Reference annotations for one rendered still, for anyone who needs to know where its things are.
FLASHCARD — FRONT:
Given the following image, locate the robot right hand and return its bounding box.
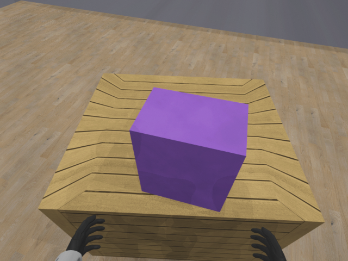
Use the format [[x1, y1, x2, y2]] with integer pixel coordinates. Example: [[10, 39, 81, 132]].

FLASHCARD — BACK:
[[250, 227, 287, 261]]

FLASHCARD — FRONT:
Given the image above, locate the left robot forearm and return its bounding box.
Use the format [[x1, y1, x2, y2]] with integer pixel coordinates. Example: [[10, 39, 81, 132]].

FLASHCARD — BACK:
[[55, 250, 82, 261]]

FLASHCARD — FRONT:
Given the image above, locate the pedestal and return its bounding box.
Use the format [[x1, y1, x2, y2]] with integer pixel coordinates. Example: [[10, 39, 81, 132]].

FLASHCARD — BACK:
[[38, 73, 325, 261]]

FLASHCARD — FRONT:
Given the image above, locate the robot left hand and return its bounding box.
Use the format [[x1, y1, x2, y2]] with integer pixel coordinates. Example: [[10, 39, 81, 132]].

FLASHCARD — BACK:
[[66, 215, 105, 256]]

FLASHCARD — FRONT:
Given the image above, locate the carton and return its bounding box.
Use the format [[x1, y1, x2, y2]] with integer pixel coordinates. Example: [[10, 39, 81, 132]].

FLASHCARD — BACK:
[[129, 87, 248, 212]]

